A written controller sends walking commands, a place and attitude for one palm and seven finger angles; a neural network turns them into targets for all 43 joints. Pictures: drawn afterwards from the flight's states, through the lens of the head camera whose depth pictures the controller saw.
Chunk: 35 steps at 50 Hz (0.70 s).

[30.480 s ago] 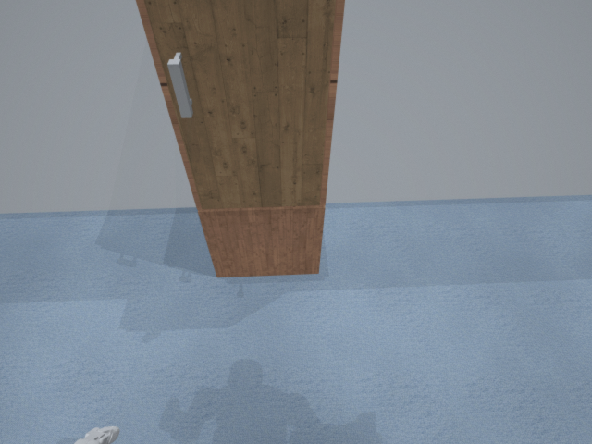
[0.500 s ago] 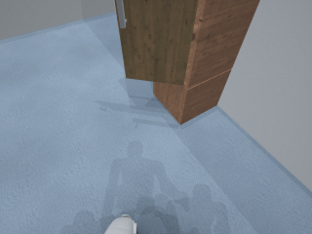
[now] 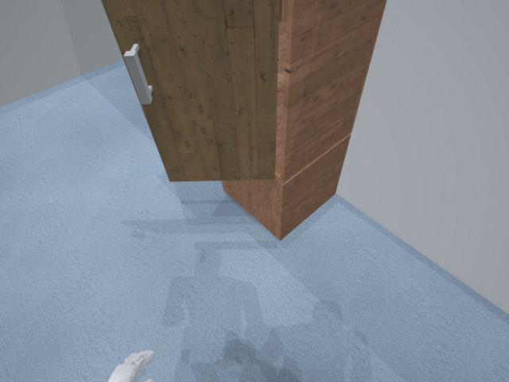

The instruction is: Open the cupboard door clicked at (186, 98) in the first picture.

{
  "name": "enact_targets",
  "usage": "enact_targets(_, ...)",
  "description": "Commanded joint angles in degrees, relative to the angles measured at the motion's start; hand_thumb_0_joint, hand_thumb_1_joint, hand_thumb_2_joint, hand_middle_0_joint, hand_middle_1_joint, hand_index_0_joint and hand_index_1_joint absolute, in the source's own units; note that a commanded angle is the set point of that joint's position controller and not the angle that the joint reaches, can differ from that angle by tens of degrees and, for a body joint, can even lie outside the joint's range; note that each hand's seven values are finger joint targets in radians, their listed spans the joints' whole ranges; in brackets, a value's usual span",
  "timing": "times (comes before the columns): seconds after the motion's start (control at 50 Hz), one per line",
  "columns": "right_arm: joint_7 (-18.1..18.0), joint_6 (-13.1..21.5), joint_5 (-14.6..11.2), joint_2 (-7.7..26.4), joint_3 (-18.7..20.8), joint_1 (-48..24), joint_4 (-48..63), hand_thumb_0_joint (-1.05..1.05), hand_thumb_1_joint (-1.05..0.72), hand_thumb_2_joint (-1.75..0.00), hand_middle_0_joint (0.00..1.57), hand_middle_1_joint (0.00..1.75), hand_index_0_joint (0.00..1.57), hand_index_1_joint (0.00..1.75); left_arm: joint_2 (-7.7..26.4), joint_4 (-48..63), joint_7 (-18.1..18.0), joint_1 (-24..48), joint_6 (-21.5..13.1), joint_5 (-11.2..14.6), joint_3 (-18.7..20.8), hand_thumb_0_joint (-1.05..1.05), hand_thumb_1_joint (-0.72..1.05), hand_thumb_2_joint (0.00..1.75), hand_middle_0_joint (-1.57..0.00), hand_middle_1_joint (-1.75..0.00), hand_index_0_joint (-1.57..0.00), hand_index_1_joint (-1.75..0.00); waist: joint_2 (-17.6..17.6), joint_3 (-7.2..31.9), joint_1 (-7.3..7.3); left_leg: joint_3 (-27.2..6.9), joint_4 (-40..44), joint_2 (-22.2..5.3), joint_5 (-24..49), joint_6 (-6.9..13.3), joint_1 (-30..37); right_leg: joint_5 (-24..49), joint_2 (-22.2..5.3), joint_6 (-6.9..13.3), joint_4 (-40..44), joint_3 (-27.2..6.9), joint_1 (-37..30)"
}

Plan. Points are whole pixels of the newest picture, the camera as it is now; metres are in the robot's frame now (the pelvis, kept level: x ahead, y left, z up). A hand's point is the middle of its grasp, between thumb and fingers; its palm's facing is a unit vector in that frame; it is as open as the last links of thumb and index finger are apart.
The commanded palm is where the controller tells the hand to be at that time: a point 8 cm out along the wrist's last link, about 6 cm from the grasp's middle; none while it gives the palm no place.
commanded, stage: take the last steps up to it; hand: left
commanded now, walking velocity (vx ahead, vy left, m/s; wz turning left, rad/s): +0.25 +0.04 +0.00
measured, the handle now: (141, 74) +0.75 +0.30 +0.09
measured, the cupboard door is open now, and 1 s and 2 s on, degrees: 48 48 48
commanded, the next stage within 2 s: come to a stop and stand still in 0.24 s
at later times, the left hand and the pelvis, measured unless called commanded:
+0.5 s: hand out of the picture +0.15 +0.22 -0.18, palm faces +0.06 -0.98 -0.17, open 7.3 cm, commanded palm none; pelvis +0.17 +0.05 +0.00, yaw -1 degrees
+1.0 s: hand (165, 329) +0.24 +0.19 -0.15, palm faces +0.03 -0.97 -0.22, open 7.4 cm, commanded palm none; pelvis +0.17 +0.01 +0.01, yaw +0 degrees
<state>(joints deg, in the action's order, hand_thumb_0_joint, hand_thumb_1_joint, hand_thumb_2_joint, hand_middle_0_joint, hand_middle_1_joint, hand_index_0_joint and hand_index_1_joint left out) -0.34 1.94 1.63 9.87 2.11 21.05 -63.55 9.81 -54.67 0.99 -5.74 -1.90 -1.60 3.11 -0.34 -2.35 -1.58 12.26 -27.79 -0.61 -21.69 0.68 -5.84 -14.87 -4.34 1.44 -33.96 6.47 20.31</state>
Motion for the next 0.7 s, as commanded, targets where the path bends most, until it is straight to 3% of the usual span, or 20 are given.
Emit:
enact_targets(0.0,0.48,1.14,-0.55,5.97,1.15,-5.55,6.36,0.00,-0.90,-0.90,0.20,0.30,0.20,0.30,12.50,-5.23,-1.53,-23.54,-1.59,0.65,3.31,0.00,0.90,0.90,-0.20,-0.30,-0.20,-0.30,19.68,5.80,9.81,-7.42,-35.79,-1.00,-12.62,-0.67,-32.29,14.15,-22.01,13.12,17.88,-33.23,-31.80)
enact_targets(0.04,0.30,1.06,-0.82,4.40,1.18,-9.06,6.41,0.00,-0.90,-0.90,0.20,0.30,0.20,0.30,8.96,-3.13,-2.11,-16.03,-1.79,0.75,2.04,0.00,0.90,0.90,-0.20,-0.30,-0.20,-0.30,6.67,1.54,6.37,-12.53,-38.82,-4.59,-3.68,-1.42,-33.89,19.38,-19.14,11.67,17.81,-23.46,-24.68)
enact_targets(0.06,0.48,0.71,-0.63,3.18,0.92,-7.95,5.69,0.00,-0.90,-0.90,0.20,0.30,0.20,0.30,7.50,-2.59,-2.05,-14.11,-2.19,0.81,1.52,0.00,0.90,0.90,-0.20,-0.30,-0.20,-0.30,3.90,2.21,4.79,-12.22,-36.01,-5.29,-0.44,-1.97,-30.64,22.46,-16.58,9.57,18.27,-17.24,-21.46)
enact_targets(0.12,0.94,-0.38,-0.60,0.79,0.60,-4.27,3.89,0.00,-0.90,-0.90,0.20,0.30,0.20,0.30,5.76,-3.21,-1.85,-11.72,-2.92,0.53,0.86,0.00,0.90,0.90,-0.20,-0.30,-0.20,-0.30,7.04,1.39,1.73,-9.25,-25.92,-5.17,3.31,-3.19,-23.98,25.42,-12.51,7.51,19.68,-7.60,-14.86)
enact_targets(0.22,1.57,0.10,-0.60,0.19,0.41,-7.18,5.14,0.00,-0.90,-0.90,0.20,0.30,0.20,0.30,7.71,-5.17,-1.57,-12.59,-2.60,0.41,1.27,0.00,0.90,0.90,-0.20,-0.30,-0.20,-0.30,7.44,0.70,2.56,-5.58,-9.65,-2.35,7.51,-2.66,-17.12,21.68,-11.12,6.53,17.60,-5.69,-13.67)
enact_targets(0.24,1.52,0.23,-0.50,0.49,0.43,-6.59,4.85,0.00,-0.90,-0.90,0.20,0.30,0.20,0.30,8.15,-5.63,-1.58,-11.87,-2.25,0.42,1.38,0.00,0.90,0.90,-0.20,-0.30,-0.20,-0.30,8.62,0.36,1.76,-5.24,-6.89,-1.89,9.10,-2.44,-14.81,18.93,-10.59,5.71,16.69,-5.13,-12.89)
enact_targets(0.28,1.23,0.66,-0.30,2.38,0.65,-3.50,3.56,0.00,-0.90,-0.90,0.20,0.30,0.20,0.30,7.90,-6.01,-1.51,-10.93,-1.65,0.68,1.17,0.00,0.90,0.90,-0.20,-0.30,-0.20,-0.30,6.62,-0.14,-0.37,-3.88,-0.88,-0.85,13.31,-2.04,-4.99,13.35,-9.06,3.96,13.13,-4.08,-7.03)
enact_targets(0.3,0.95,0.97,-0.09,4.91,1.16,0.35,2.39,0.00,-0.90,-0.90,0.20,0.30,0.20,0.30,6.62,-6.11,-1.35,-11.45,-1.34,0.56,0.85,0.00,0.90,0.90,-0.20,-0.30,-0.20,-0.30,1.06,1.50,-2.01,-6.63,0.88,-2.57,15.12,-1.13,2.13,10.04,-6.73,2.78,5.56,-3.11,-2.96)
enact_targets(0.32,0.26,1.27,0.61,9.68,2.21,5.75,1.73,0.00,-0.90,-0.90,0.20,0.30,0.20,0.30,4.36,-5.24,-1.33,-13.01,-1.07,0.89,0.53,0.00,0.90,0.90,-0.20,-0.30,-0.20,-0.30,-10.23,4.54,-3.70,-18.41,3.44,-12.47,20.32,3.46,8.51,-0.89,-0.84,0.38,-6.66,1.53,3.53)
enact_targets(0.34,-0.53,0.77,0.66,13.30,2.69,9.16,1.60,0.00,-0.90,-0.90,0.20,0.30,0.20,0.30,2.52,-3.93,-1.46,-13.09,-0.94,1.23,-0.21,0.00,0.90,0.90,-0.20,-0.30,-0.20,-0.30,-16.53,7.40,-4.26,-30.09,8.02,-22.26,31.58,9.21,9.80,-20.86,3.71,-1.06,-20.17,1.84,7.28)
enact_targets(0.36,-1.23,0.35,0.49,12.16,1.90,5.10,2.30,0.00,-0.90,-0.90,0.20,0.30,0.20,0.30,2.69,-4.17,-2.21,-12.87,-0.25,1.10,-0.57,0.00,0.90,0.90,-0.20,-0.30,-0.20,-0.30,-13.52,8.39,-2.62,-29.57,9.33,-23.41,31.37,10.52,4.61,-22.54,2.07,-0.64,-25.09,-3.88,5.74)
enact_targets(0.38,-1.73,0.08,0.24,10.75,1.37,-1.06,4.34,0.00,-0.90,-0.90,0.20,0.30,0.20,0.30,1.78,-5.04,-2.45,-12.52,0.40,1.26,-0.85,0.00,0.90,0.90,-0.20,-0.30,-0.20,-0.30,-13.20,5.54,-0.63,-27.25,9.66,-22.44,32.97,10.54,-1.60,-19.77,-0.19,-1.09,-25.66,-6.08,4.63)
enact_targets(0.4,-2.01,-0.08,-0.04,8.38,0.55,-6.04,5.50,0.00,-0.90,-0.90,0.20,0.30,0.20,0.30,1.93,-5.92,-2.30,-12.45,1.00,1.33,-0.93,0.00,0.90,0.90,-0.20,-0.30,-0.20,-0.30,-9.78,1.58,1.00,-23.14,10.28,-20.83,33.87,9.91,-8.26,-17.15,-1.61,-1.63,-22.77,-6.73,1.50)
enact_targets(0.42,-2.29,-0.25,0.01,7.86,0.14,-8.07,5.68,0.00,-0.90,-0.90,0.20,0.30,0.20,0.30,1.89,-6.68,-2.13,-13.20,1.69,1.33,-0.89,0.00,0.90,0.90,-0.20,-0.30,-0.20,-0.30,-8.33,0.93,1.83,-20.13,10.46,-19.33,36.11,8.87,-10.37,-15.79,-1.60,-2.15,-19.47,-6.44,-1.06)
enact_targets(0.5,-2.98,-1.80,-0.30,10.96,1.75,-8.34,5.27,0.00,-0.90,-0.90,0.20,0.30,0.20,0.30,3.98,-5.10,-2.02,-13.08,3.77,0.87,0.00,0.00,0.90,0.90,-0.20,-0.30,-0.20,-0.30,-5.36,4.98,1.09,-17.77,7.00,-19.87,43.49,9.54,-5.01,-13.88,0.71,-2.28,-12.98,-4.25,-1.12)
enact_targets(0.56,-2.95,-2.55,-0.14,11.92,3.16,-9.46,6.21,0.00,-0.90,-0.90,0.20,0.30,0.20,0.30,3.69,-2.63,-2.05,-12.82,4.41,0.52,0.81,0.00,0.90,0.90,-0.20,-0.30,-0.20,-0.30,-8.53,7.52,1.26,-16.41,5.71,-20.30,43.93,9.75,-3.53,-12.04,1.70,-2.11,-13.64,-3.84,0.16)
enact_targets(0.6,-2.81,-2.79,-0.03,11.60,3.44,-10.23,6.76,0.00,-0.90,-0.90,0.20,0.30,0.20,0.30,3.69,-1.39,-2.03,-12.32,4.19,0.44,0.98,0.00,0.90,0.90,-0.20,-0.30,-0.20,-0.30,-8.10,6.46,1.69,-15.75,4.22,-19.35,43.77,8.90,-4.88,-9.46,2.20,-1.70,-9.44,-3.43,-1.61)
enact_targets(0.64,-2.40,-3.12,-0.32,11.49,3.71,-11.93,7.50,0.00,-0.90,-0.90,0.20,0.30,0.20,0.30,4.08,-1.16,-2.05,-14.11,3.84,0.50,1.24,0.00,0.90,0.90,-0.20,-0.30,-0.20,-0.30,-8.11,7.38,3.17,-14.21,1.60,-16.86,37.14,6.51,-7.00,-0.28,2.33,-1.59,-0.37,-2.74,-7.12)
enact_targets(0.66,-2.08,-3.35,-0.58,10.71,3.74,-12.10,8.00,0.00,-0.90,-0.90,0.20,0.30,0.20,0.30,5.33,-1.04,-2.17,-14.71,3.45,0.29,1.49,0.00,0.90,0.90,-0.20,-0.30,-0.20,-0.30,-5.17,7.30,3.69,-12.83,-1.48,-14.17,29.21,4.22,-9.47,7.90,0.91,-1.27,5.73,-4.29,-10.28)
enact_targets(0.68,-1.64,-3.61,-1.06,7.95,3.49,-11.26,8.57,0.00,-0.90,-0.90,0.20,0.30,0.20,0.30,8.77,-0.23,-2.46,-13.57,2.93,-0.31,1.81,0.00,0.90,0.90,-0.20,-0.30,-0.20,-0.30,5.13,6.60,3.12,-8.63,-8.08,-7.57,15.62,0.55,-13.57,18.49,-6.43,1.24,10.81,-13.85,-11.12)
